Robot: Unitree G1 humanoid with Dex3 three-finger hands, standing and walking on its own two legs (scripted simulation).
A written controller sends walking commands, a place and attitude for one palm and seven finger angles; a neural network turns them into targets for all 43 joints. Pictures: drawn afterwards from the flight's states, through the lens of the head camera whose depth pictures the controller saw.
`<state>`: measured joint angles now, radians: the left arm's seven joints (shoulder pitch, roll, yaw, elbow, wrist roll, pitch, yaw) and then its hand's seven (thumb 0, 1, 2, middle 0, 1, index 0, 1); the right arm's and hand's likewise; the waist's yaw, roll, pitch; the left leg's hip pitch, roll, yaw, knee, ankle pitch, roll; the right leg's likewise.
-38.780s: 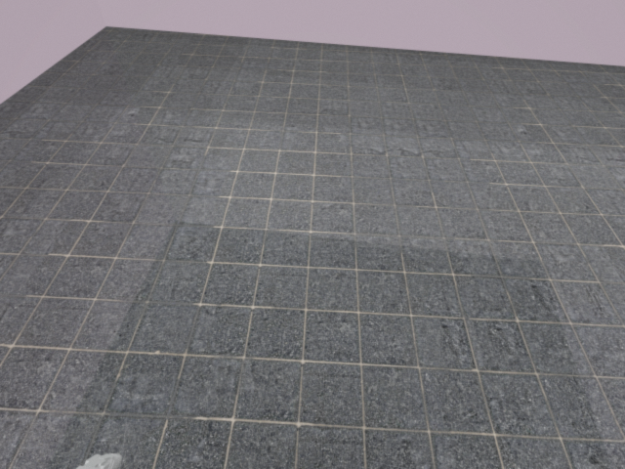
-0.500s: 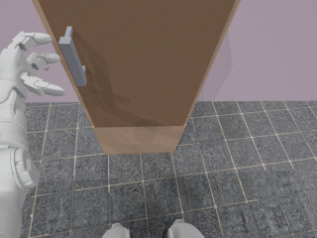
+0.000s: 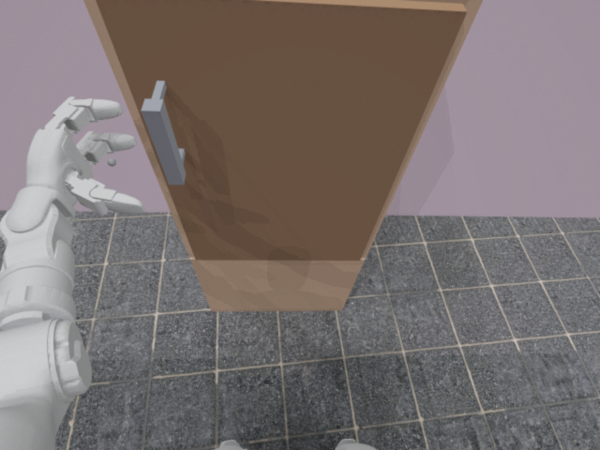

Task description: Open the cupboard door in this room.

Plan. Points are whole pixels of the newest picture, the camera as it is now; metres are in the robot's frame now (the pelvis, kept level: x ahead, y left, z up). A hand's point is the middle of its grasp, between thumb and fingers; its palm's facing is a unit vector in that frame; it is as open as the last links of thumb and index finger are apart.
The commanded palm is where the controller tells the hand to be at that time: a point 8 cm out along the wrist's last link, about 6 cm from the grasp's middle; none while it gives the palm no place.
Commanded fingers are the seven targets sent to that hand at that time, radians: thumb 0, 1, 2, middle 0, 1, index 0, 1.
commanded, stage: move the hooked fingers beside the handle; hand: left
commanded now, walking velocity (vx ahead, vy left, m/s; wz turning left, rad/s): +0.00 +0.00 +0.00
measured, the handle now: (169, 135) +0.52 +0.17 +0.10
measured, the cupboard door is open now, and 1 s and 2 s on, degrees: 0 0 0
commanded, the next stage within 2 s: slide the fingers in behind the handle in 0.38 s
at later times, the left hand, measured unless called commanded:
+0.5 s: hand (120, 161) +0.47 +0.22 +0.10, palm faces -0.02 -1.00 +0.00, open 14.0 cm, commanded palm +0.45 +0.27 +0.10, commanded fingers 0.00 -0.50 0.30 -0.30 -1.20 -0.30 -1.20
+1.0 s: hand (130, 158) +0.47 +0.21 +0.10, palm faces +0.00 -1.00 +0.01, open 14.0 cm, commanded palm +0.45 +0.25 +0.10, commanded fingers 0.00 -0.50 0.30 -0.30 -1.20 -0.30 -1.20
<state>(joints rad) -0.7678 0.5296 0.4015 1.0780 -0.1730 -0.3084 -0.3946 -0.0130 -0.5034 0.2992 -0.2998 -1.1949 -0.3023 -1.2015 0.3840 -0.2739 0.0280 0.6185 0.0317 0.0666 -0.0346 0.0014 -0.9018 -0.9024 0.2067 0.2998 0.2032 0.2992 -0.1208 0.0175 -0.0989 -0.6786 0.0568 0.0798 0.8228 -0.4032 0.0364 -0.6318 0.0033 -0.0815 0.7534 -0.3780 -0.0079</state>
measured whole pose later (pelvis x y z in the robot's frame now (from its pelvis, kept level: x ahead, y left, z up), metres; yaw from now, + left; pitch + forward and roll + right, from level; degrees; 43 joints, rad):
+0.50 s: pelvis -0.02 +0.00 -0.01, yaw +0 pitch +16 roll -2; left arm -0.89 0.60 0.41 1.21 -0.13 -0.31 -0.38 -0.01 -0.50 0.30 -0.30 -1.20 -0.30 -1.20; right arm 0.41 -0.29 0.05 0.63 0.03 0.04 -0.05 0.00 -0.90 -0.90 0.21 0.30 0.20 0.30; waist -0.16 0.01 -0.07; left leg -0.76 0.06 0.07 0.87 -0.39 0.04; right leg -0.71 0.00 -0.09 0.80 -0.37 -0.01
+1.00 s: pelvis -0.01 +0.00 -0.01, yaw +0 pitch +16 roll -3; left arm -0.87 0.52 0.37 1.16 -0.15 -0.32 -0.32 -0.01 -0.50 0.30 -0.28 -1.19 -0.29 -1.21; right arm 0.40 -0.28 0.03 0.63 0.02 0.04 -0.03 0.00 -0.90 -0.90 0.21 0.30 0.20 0.30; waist -0.14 0.01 -0.09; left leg -0.74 0.06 0.07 0.87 -0.40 0.04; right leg -0.69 0.00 -0.09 0.80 -0.38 -0.01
